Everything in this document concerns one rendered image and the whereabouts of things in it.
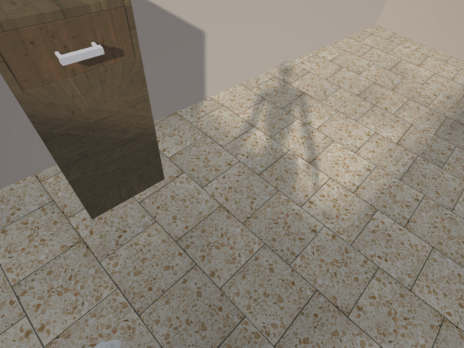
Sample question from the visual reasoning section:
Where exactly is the drawer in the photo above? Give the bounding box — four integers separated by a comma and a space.
0, 7, 135, 91

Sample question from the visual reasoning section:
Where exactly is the handle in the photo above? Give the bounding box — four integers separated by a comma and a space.
55, 42, 105, 66

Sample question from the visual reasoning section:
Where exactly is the cabinet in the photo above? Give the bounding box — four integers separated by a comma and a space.
0, 0, 165, 219

